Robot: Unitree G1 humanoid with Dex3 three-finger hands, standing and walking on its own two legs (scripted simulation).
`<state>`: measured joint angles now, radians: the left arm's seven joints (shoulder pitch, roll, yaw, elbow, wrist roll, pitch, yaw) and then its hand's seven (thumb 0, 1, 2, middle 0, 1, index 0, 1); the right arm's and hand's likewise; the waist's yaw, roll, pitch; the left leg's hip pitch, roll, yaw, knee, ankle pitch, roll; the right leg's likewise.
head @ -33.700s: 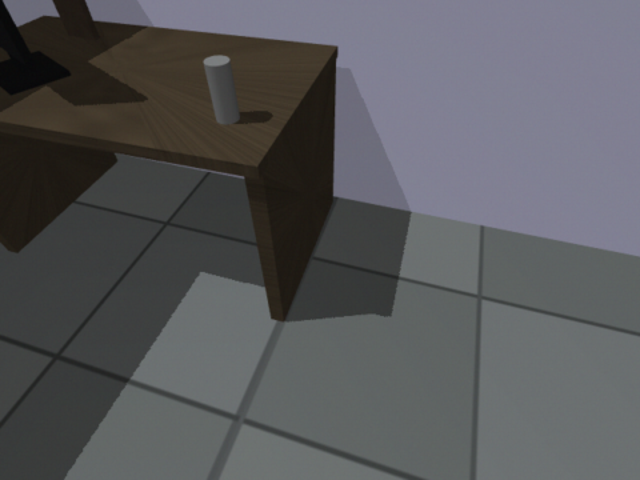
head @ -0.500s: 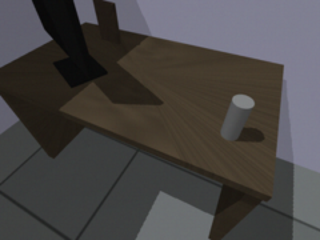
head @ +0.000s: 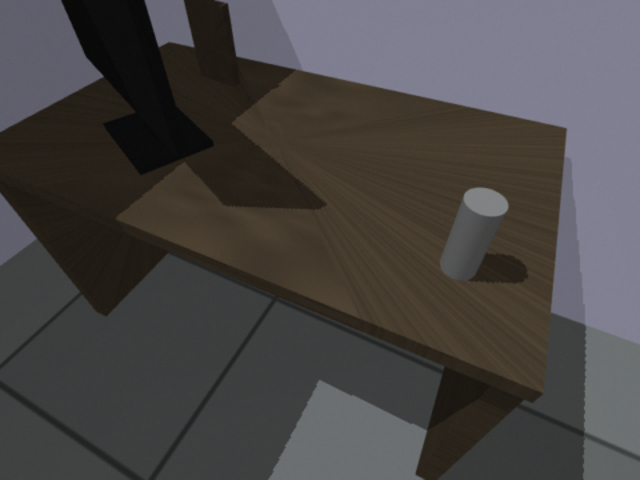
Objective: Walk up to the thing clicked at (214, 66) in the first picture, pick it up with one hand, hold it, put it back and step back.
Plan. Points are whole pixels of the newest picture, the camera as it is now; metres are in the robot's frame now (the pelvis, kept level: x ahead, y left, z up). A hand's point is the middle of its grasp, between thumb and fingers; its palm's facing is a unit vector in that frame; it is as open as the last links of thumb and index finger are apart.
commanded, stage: stand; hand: right
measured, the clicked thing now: (470, 236) +0.48 -0.23 +0.01
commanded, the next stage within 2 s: step back in 0.64 s
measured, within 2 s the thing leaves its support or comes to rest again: neither
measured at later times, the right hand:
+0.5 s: hand out of the picture +0.07 -0.25 -0.16, palm faces -0.03 +0.94 -0.35, open 7.4 cm
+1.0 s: hand out of the picture +0.07 -0.29 -0.17, palm faces -0.02 +0.92 -0.38, open 7.4 cm
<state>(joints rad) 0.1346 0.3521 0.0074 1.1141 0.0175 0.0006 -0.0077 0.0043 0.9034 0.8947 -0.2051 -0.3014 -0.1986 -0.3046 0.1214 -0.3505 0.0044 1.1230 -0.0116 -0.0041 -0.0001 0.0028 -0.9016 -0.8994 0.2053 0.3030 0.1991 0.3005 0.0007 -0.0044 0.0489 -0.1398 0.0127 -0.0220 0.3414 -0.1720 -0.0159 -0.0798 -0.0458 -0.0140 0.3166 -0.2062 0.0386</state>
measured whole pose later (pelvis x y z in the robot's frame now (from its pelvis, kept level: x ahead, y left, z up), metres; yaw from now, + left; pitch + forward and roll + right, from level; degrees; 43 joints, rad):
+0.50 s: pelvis +0.00 +0.00 +0.00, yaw +0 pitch -1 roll +0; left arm 0.13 0.35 0.01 1.11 0.02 0.00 -0.01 0.00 0.90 0.89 -0.20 -0.30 -0.20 -0.30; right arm 0.12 -0.35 0.00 1.12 -0.01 0.00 0.00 0.00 -0.90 -0.90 0.21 0.30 0.20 0.30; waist 0.00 -0.01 0.05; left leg -0.14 0.01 -0.02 0.34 -0.18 -0.01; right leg -0.08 -0.05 -0.01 0.32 -0.21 0.04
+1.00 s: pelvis -0.06 -0.01 -0.02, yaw +1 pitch -1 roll +1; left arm 0.09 0.37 0.05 0.93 0.04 0.04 0.00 0.00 0.90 0.89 -0.21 -0.30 -0.20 -0.30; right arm 0.05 -0.43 -0.07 0.93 0.01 0.07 0.00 0.00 -0.90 -0.90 0.20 0.30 0.20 0.30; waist 0.00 0.02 0.18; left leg -0.47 -0.09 -0.11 1.08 -0.48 0.02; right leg -0.33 -0.06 -0.01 0.62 -0.27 0.00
